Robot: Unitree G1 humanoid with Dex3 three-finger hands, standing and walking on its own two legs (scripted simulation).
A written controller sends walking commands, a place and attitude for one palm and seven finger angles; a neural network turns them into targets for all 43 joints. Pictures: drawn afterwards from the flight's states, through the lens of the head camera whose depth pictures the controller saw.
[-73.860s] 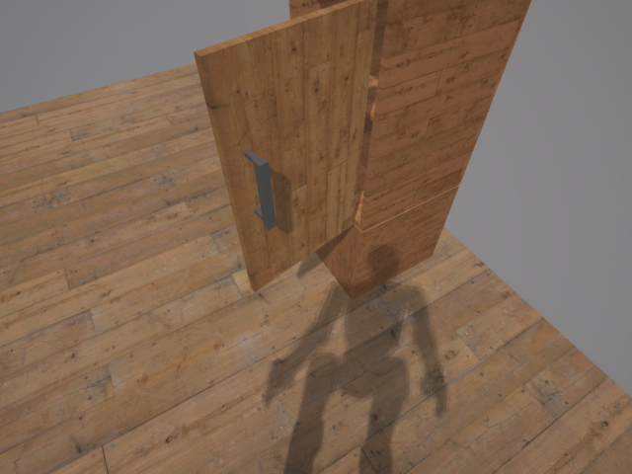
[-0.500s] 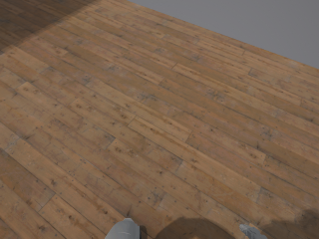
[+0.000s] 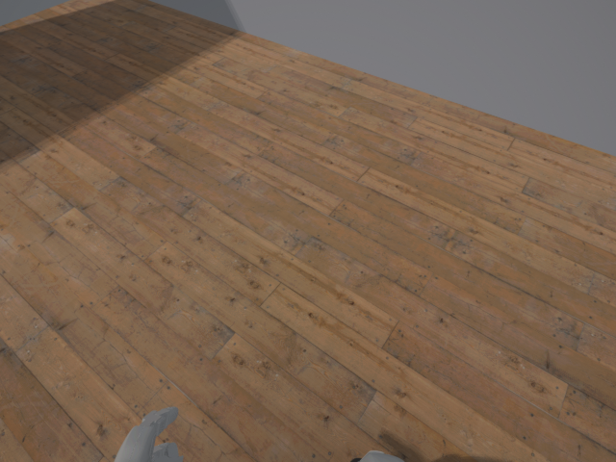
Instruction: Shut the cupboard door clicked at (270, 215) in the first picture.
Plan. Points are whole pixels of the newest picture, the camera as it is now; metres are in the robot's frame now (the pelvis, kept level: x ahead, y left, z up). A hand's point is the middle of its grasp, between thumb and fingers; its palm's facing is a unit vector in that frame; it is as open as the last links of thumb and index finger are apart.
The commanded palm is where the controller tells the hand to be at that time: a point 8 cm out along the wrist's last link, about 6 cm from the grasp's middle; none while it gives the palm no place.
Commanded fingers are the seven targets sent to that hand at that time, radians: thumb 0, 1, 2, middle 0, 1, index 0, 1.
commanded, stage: turn to face it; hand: left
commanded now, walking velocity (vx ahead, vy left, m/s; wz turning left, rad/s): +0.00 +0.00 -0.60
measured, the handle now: out of the picture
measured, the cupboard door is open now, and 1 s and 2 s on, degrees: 9 9 9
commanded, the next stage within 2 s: none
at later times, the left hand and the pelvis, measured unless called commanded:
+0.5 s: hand (179, 445) +0.17 +0.21 -0.16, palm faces -0.14 -0.97 -0.19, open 7.3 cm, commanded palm none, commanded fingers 0.00 0.90 0.90 -0.20 -0.30 -0.20 -0.30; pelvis +0.08 +0.02 +0.01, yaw -14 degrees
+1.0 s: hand (251, 362) +0.29 +0.11 -0.15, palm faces -0.52 -0.82 -0.25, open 7.4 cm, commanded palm none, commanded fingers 0.00 0.90 0.90 -0.20 -0.30 -0.20 -0.30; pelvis +0.10 -0.01 +0.01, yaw -32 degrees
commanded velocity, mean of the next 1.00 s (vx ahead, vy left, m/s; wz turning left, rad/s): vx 0.00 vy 0.00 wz -0.60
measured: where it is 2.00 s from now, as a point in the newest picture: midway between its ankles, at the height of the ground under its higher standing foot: outside the picture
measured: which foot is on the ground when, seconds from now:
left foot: down 0.00-0.00, up 0.02-0.38, down 0.40-0.80, up 0.82-1.00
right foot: down 0.00-0.40, up 0.42-0.78, down 0.80-1.00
